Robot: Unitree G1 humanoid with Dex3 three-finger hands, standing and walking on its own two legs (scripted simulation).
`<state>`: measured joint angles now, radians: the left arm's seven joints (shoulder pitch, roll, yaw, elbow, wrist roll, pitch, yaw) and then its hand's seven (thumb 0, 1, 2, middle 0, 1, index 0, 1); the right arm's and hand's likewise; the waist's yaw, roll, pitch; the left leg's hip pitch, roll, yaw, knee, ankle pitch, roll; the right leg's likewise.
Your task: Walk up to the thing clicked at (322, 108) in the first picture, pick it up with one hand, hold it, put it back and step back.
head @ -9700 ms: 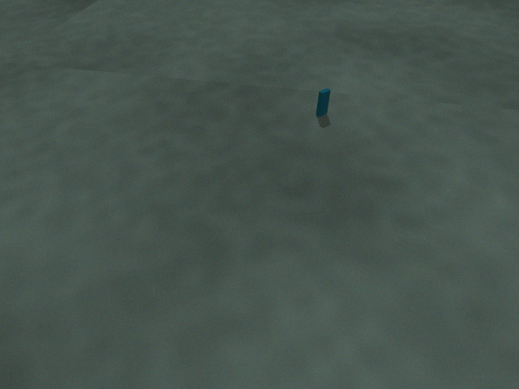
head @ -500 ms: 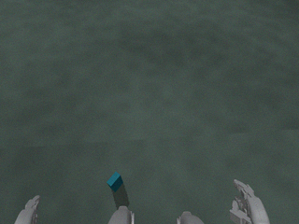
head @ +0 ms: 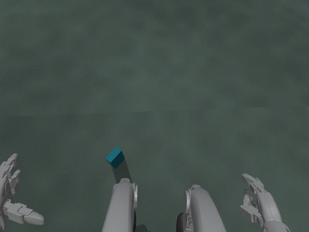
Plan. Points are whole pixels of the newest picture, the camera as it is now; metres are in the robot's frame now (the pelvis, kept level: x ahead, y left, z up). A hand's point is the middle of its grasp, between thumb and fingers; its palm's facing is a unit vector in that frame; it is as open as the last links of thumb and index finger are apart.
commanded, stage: go down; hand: left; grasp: from the side
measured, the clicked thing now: (116, 158) +0.39 +0.20 -0.50
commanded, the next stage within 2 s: approach in 1.72 s
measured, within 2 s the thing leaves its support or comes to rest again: neither
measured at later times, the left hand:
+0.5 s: hand (34, 169) +0.27 +0.37 -0.15, palm faces +0.20 -0.96 -0.20, open 17.2 cm
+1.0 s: hand (34, 164) +0.29 +0.39 -0.17, palm faces +0.20 -0.97 -0.17, open 17.3 cm
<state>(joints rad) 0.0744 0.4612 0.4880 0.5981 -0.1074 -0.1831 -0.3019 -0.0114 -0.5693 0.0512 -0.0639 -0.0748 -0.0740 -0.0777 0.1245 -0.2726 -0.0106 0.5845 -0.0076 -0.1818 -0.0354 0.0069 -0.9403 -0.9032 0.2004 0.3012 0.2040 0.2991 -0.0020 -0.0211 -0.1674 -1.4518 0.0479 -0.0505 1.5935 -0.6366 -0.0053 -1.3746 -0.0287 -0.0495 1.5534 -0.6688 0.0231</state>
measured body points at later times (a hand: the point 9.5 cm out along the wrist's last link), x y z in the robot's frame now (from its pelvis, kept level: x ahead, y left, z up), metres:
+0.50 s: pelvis -0.04 -0.01 -0.11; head +0.16 +0.03 +0.30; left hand +0.26 +0.42 -0.13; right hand +0.14 -0.28 -0.22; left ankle +0.04 +0.12 -0.55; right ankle +0.03 -0.14 -0.55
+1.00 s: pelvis -0.05 -0.01 -0.16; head +0.16 +0.04 +0.24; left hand +0.28 +0.44 -0.16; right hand +0.14 -0.28 -0.27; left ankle +0.04 +0.12 -0.55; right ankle +0.03 -0.14 -0.55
